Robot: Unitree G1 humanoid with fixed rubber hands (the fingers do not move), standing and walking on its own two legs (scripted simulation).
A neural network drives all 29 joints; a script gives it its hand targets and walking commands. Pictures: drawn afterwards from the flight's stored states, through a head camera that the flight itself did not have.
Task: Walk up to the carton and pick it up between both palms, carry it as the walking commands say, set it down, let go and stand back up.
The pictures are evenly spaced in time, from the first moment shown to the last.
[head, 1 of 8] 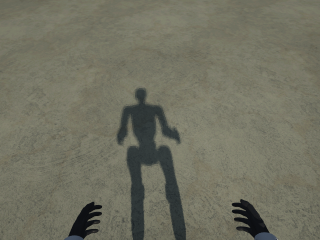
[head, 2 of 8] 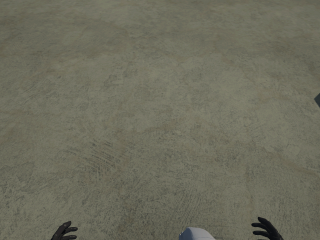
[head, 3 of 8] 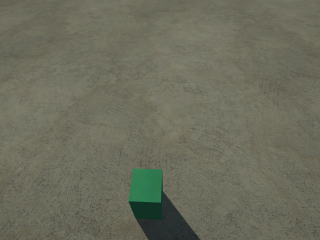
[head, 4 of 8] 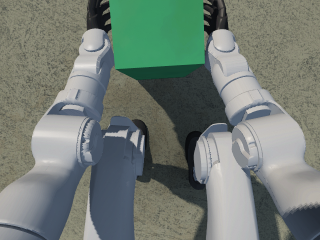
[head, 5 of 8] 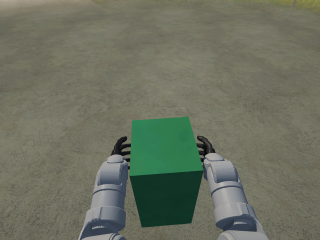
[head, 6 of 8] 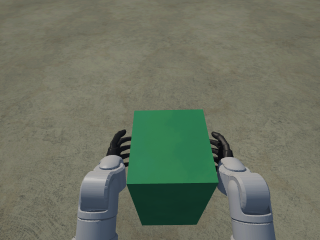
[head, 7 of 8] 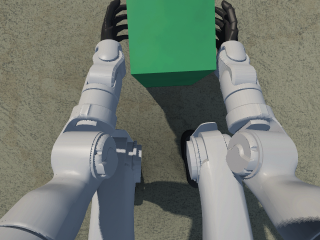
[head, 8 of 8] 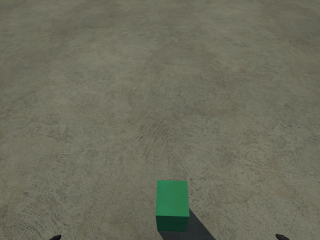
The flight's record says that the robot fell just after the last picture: no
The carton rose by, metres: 0.65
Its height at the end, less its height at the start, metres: +0.00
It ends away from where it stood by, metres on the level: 1.17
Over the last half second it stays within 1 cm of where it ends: yes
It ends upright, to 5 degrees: yes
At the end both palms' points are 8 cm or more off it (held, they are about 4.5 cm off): yes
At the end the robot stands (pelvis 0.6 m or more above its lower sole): yes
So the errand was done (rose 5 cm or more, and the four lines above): yes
